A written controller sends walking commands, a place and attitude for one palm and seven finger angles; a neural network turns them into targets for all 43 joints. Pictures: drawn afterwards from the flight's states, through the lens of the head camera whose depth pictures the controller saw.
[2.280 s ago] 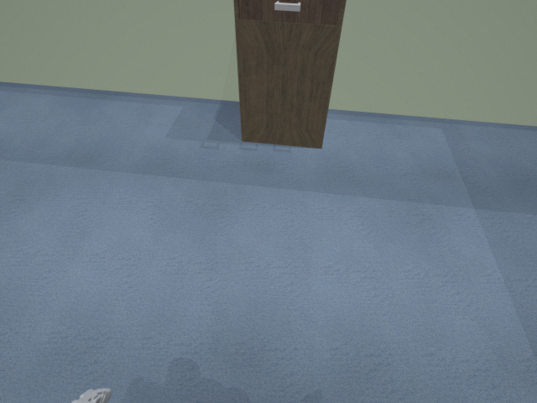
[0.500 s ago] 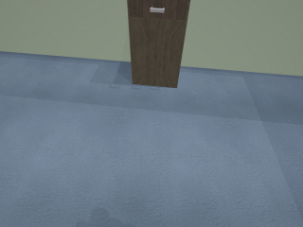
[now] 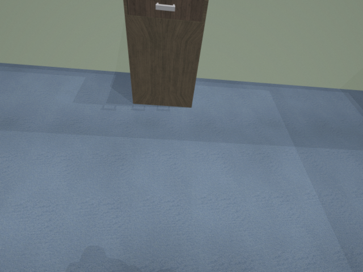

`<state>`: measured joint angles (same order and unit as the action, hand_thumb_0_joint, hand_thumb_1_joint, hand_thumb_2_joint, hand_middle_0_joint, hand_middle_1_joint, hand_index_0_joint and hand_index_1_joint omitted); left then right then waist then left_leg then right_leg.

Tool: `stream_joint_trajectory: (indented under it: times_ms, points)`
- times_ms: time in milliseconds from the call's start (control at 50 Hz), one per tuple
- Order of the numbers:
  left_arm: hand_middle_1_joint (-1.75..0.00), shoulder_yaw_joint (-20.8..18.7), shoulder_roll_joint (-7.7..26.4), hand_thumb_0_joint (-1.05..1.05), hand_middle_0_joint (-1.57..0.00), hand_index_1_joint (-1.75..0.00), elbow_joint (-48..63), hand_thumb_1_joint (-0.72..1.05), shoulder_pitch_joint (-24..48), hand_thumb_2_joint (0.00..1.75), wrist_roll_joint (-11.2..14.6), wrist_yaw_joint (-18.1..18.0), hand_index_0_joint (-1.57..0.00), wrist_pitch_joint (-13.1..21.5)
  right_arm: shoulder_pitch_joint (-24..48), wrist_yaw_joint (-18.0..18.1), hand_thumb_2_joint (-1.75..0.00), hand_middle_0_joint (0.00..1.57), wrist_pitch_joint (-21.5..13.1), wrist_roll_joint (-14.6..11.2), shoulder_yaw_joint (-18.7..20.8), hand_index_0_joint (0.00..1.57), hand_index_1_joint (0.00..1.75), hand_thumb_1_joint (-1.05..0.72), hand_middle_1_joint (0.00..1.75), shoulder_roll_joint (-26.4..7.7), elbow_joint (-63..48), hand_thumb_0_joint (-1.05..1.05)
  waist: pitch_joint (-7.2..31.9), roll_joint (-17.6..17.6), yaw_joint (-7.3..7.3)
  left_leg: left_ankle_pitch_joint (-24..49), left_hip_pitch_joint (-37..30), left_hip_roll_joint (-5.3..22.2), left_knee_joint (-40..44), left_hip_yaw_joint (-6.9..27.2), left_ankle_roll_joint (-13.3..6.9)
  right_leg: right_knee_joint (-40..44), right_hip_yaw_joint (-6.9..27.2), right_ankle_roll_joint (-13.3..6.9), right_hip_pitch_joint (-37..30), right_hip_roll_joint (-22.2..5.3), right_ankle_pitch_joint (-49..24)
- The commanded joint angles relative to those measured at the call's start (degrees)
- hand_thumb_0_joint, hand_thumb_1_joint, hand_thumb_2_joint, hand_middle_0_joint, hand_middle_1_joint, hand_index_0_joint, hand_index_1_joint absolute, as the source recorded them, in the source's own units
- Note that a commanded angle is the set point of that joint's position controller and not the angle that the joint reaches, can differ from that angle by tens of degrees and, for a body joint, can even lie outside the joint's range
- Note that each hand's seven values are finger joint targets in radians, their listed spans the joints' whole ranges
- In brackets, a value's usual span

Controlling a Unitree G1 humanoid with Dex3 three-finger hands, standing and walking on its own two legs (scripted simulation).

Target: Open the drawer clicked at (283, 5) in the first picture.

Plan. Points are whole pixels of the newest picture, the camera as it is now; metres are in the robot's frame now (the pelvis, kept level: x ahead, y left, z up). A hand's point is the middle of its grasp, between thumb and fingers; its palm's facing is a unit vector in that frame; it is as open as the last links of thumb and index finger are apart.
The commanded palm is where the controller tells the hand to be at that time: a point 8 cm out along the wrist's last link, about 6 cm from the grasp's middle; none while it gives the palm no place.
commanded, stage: walk to a spot facing it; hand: left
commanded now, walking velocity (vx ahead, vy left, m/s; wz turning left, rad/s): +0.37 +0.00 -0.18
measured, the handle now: (165, 6) +1.48 +0.16 +0.03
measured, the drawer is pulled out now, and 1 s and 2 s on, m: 0.00 0.00 0.00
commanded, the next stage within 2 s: turn to face it in 1.24 s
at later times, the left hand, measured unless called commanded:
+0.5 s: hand (129, 211) +0.32 +0.16 -0.17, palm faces -0.05 -0.98 -0.21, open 7.2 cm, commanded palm none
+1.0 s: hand (124, 172) +0.45 +0.20 -0.17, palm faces -0.09 -0.99 -0.14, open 7.4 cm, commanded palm none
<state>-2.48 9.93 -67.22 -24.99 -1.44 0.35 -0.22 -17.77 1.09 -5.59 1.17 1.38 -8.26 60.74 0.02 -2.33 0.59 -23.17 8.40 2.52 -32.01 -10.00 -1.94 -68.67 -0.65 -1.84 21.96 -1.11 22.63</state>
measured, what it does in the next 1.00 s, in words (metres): walks ahead: right foot, then left foot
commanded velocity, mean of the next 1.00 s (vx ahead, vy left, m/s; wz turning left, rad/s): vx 0.37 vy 0.00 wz -0.19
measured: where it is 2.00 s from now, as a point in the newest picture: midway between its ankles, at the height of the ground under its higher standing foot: (192, 193)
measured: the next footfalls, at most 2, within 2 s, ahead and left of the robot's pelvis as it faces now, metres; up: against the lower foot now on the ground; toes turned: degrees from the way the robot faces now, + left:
right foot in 0.32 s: +0.31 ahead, -0.08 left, +0.00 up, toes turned -12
left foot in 0.82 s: +0.53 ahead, +0.12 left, +0.00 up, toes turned +4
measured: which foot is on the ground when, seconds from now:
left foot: down 0.00-0.32, up 0.34-0.80, down 0.82-1.00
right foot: up 0.00-0.30, down 0.32-0.84, up 0.86-1.00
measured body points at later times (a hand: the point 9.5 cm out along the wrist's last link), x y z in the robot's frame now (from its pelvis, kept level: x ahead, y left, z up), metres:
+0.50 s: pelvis +0.24 -0.02 +0.00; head +0.25 -0.02 +0.45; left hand +0.32 +0.21 -0.15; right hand +0.18 -0.23 -0.16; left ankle +0.21 +0.12 -0.63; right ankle +0.27 -0.07 -0.73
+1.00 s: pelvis +0.46 +0.03 +0.01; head +0.47 +0.04 +0.46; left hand +0.46 +0.25 -0.16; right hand +0.51 -0.21 -0.13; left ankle +0.49 +0.12 -0.73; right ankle +0.41 -0.09 -0.64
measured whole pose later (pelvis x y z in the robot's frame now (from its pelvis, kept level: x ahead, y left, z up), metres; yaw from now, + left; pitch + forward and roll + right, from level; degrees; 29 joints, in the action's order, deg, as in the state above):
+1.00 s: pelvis +0.46 +0.03 +0.01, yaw -10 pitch -2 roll +0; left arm -3.3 8.7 -64.4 -21.1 -1.6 0.6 0.8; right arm -10.8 1.5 -5.7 0.8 3.7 -8.1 58.0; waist -2.6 -1.8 -1.2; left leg -14.7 11.1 4.3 -28.3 -14.4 -2.0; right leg -69.1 -2.9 -1.3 26.8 -4.7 18.6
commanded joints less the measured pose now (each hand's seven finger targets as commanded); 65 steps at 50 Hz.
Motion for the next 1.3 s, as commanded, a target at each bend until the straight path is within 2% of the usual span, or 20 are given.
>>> stream_joint_trajectory:
  times_ms: [0,160,200,260,280,300,320,380,460,540,700,760,780,800,820,840,900,1020,1220,1280]
  points:
    - [-0.30,-0.69,0.30,0.00,-0.20,-0.30,6.90,0.90,5.59,0.90,-0.36,0.70,-0.20,1.80,-11.58,1.14,-0.90,0.20,-0.66,-0.16,0.55,0.20,0.30,-0.90,0.30,-5.67,3.34,0.00,-9.61,7.10,0.47,35.81,-6.07,14.16,17.84,9.73,-2.21,-3.60,-0.19,0.56,18.06,-3.03,-6.55]
    - [-0.30,0.12,0.06,0.00,-0.20,-0.30,12.95,0.90,18.11,0.90,0.14,1.41,-0.20,1.66,-14.76,1.53,-0.90,0.20,-0.29,-0.19,0.18,0.20,0.30,-0.90,0.30,-5.06,5.82,0.00,-10.49,10.18,0.38,58.23,-8.52,9.79,18.32,-0.19,-0.98,27.01,-10.91,-0.63,9.43,1.35,-14.47]
    - [-0.30,-0.15,1.41,0.00,-0.20,-0.30,12.00,0.90,15.00,0.90,0.01,0.81,-0.20,1.88,-14.93,1.51,-0.90,0.20,0.17,-0.41,0.95,0.20,0.30,-0.90,0.30,-7.12,6.46,0.00,-6.94,10.38,-1.07,70.39,-11.91,11.38,12.13,-0.56,-1.26,29.31,-12.21,-2.49,3.59,3.95,-13.22]
    - [-0.30,-1.57,4.74,0.00,-0.20,-0.30,8.30,0.90,1.76,0.90,-0.61,0.27,-0.20,2.66,-11.05,1.42,-0.90,0.20,0.47,-0.60,1.53,0.20,0.30,-0.90,0.30,-8.84,5.49,0.00,0.24,10.20,-8.00,68.06,-7.88,11.21,-6.91,-1.05,-0.73,35.23,-10.29,-5.10,-14.66,4.58,-14.55]
    - [-0.30,-2.55,8.65,0.00,-0.20,-0.30,6.50,0.90,-4.63,0.90,-0.96,-0.11,-0.20,3.27,-10.32,0.83,-0.90,0.20,0.47,-1.15,1.34,0.20,0.30,-0.90,0.30,-7.28,4.88,0.00,3.63,5.26,-10.89,50.29,3.37,9.27,-22.87,-1.21,-0.06,37.85,-1.88,-8.30,-27.62,-2.83,-17.84]
    - [-0.30,-3.70,13.42,0.00,-0.20,-0.30,5.91,0.90,-8.13,0.90,-0.57,-0.69,-0.20,3.61,-13.61,0.52,-0.90,0.20,0.24,-1.91,0.75,0.20,0.30,-0.90,0.30,-3.03,3.63,0.00,10.44,-6.72,-9.79,-1.98,19.14,-0.56,-44.92,-0.23,1.77,42.42,25.02,-16.17,-38.12,-20.39,-22.78]
    - [-0.30,-4.11,15.18,0.00,-0.20,-0.30,6.64,0.90,-6.00,0.90,0.76,-0.90,-0.20,3.24,-10.82,0.56,-0.90,0.20,0.41,-1.92,1.15,0.20,0.30,-0.90,0.30,-4.16,1.81,0.00,10.03,-5.05,-8.68,-7.70,23.47,-0.65,-54.00,7.84,-0.03,50.87,33.87,-19.18,-34.28,-24.93,-15.87]
    - [-0.30,-1.75,7.69,0.00,-0.20,-0.30,9.06,0.90,6.76,0.90,0.97,-1.18,-0.20,3.71,-5.80,-0.15,-0.90,0.20,1.85,-0.33,1.37,0.20,0.30,-0.90,0.30,-3.32,1.37,0.00,-4.51,3.09,-2.11,4.72,23.68,6.52,-48.71,10.78,0.71,56.46,18.76,-10.84,-9.70,-18.75,-5.69]
    - [-0.30,-0.65,5.02,0.00,-0.20,-0.30,8.14,0.90,7.85,0.90,0.16,-1.22,-0.20,4.93,-8.99,-0.59,-0.90,0.20,4.15,0.25,1.19,0.20,0.30,-0.90,0.30,-0.53,2.05,0.00,-5.79,1.70,2.20,7.18,19.28,7.83,-37.66,8.52,2.58,58.35,6.49,-8.76,-0.05,-13.36,-13.12]
    - [-0.30,-0.86,5.34,0.00,-0.20,-0.30,6.99,0.90,5.31,0.90,0.31,-0.74,-0.20,5.46,-3.06,-1.57,-0.90,0.20,4.10,0.28,1.35,0.20,0.30,-0.90,0.30,-0.93,-0.84,0.00,-5.18,-2.07,1.25,13.33,22.49,7.85,-25.81,6.30,4.18,58.40,3.10,-8.24,-4.45,-10.14,-17.00]
    - [-0.30,-0.88,6.41,0.00,-0.20,-0.30,3.78,0.90,-3.13,0.90,0.07,-0.99,-0.20,5.10,12.92,-2.60,-0.90,0.20,2.23,0.02,1.13,0.20,0.30,-0.90,0.30,-2.80,-5.89,0.00,-5.53,-2.28,-3.82,11.30,22.71,4.70,-6.84,2.65,2.92,52.99,5.03,-7.58,-19.24,-12.43,-30.51]
    - [-0.30,-1.13,6.93,0.00,-0.20,-0.30,3.80,0.90,-1.34,0.90,0.31,-1.22,-0.20,5.01,4.94,-1.73,-0.90,0.20,1.46,0.22,1.84,0.20,0.30,-0.90,0.30,-4.98,-3.38,0.00,-1.33,-0.83,1.01,11.48,7.69,1.35,1.96,0.12,1.47,41.15,2.23,-5.76,-18.49,-10.53,-41.95]
    - [-0.30,-1.09,6.16,0.00,-0.20,-0.30,4.16,0.90,-0.93,0.90,0.66,-1.13,-0.20,5.00,-3.27,-1.11,-0.90,0.20,1.11,0.49,2.57,0.20,0.30,-0.90,0.30,-7.70,-0.90,0.00,3.01,2.85,4.44,15.74,-7.37,3.29,4.82,2.72,-0.02,30.26,0.15,-3.74,-10.67,-8.05,-39.05]
    - [-0.30,-0.77,3.04,0.00,-0.20,-0.30,5.15,0.90,-2.49,0.90,1.11,-0.73,-0.20,4.86,-11.71,-0.54,-0.90,0.20,0.80,1.18,4.34,0.20,0.30,-0.90,0.30,-14.59,1.08,0.00,10.16,15.95,6.82,18.57,-22.65,17.83,6.08,20.50,-4.93,13.88,-5.01,-0.57,3.40,-1.43,-17.12]
    - [-0.30,-0.38,2.77,0.00,-0.20,-0.30,6.96,0.90,-0.23,0.90,1.02,-0.60,-0.20,5.20,-15.86,-0.36,-0.90,0.20,1.41,0.63,4.52,0.20,0.30,-0.90,0.30,-16.76,2.05,0.00,10.46,20.04,7.40,21.46,-24.62,27.39,13.68,32.17,-9.47,-0.94,-3.54,0.12,11.77,2.08,9.32]
    - [-0.30,-1.00,4.26,0.00,-0.20,-0.30,7.35,0.90,2.53,0.90,0.51,-0.85,-0.20,4.79,-11.67,-0.39,-0.90,0.20,1.89,0.28,3.96,0.20,0.30,-0.90,0.30,-14.45,1.41,0.00,4.97,12.50,6.18,11.54,-16.68,27.04,16.28,28.93,-10.15,-4.81,-0.41,-0.71,13.61,-1.47,8.89]
    - [-0.30,-1.35,1.77,0.00,-0.20,-0.30,6.54,0.90,5.31,0.90,-0.16,0.28,-0.20,3.16,-1.76,-0.10,-0.90,0.20,1.04,0.19,2.01,0.20,0.30,-0.90,0.30,-6.79,-0.91,0.00,-6.78,6.15,1.43,7.30,1.32,21.01,21.20,16.91,-4.31,-4.21,0.69,0.42,12.54,-6.16,-2.74]
    - [-0.30,-2.03,-0.88,0.00,-0.20,-0.30,8.23,0.90,4.17,0.90,-0.62,0.81,-0.20,0.10,-1.74,0.26,-0.90,0.20,0.05,0.06,2.09,0.20,0.30,-0.90,0.30,-5.24,-1.67,0.00,-6.76,7.76,-1.86,11.63,3.75,17.15,24.21,3.48,-4.06,1.05,-0.19,2.38,14.77,-7.62,-13.36]
    - [-0.30,-2.08,1.43,0.00,-0.20,-0.30,15.26,0.90,18.62,0.90,-0.27,1.91,-0.20,0.76,-6.82,-0.07,-0.90,0.20,1.24,0.67,3.54,0.20,0.30,-0.90,0.30,-9.45,-0.05,0.00,-7.58,8.77,1.29,29.73,-8.07,18.80,15.71,-5.05,-3.26,29.04,-7.70,1.09,10.19,-4.17,-11.10]
    - [-0.30,-2.97,4.74,0.00,-0.20,-0.30,11.61,0.90,5.05,0.90,-0.61,1.61,-0.20,2.04,-4.37,-0.24,-0.90,0.20,1.65,0.27,3.70,0.20,0.30,-0.90,0.30,-11.36,-1.03,0.00,0.79,6.31,-5.64,44.90,-4.90,16.22,-5.91,-9.11,-0.42,35.82,-11.10,-1.43,-10.72,1.08,-12.18]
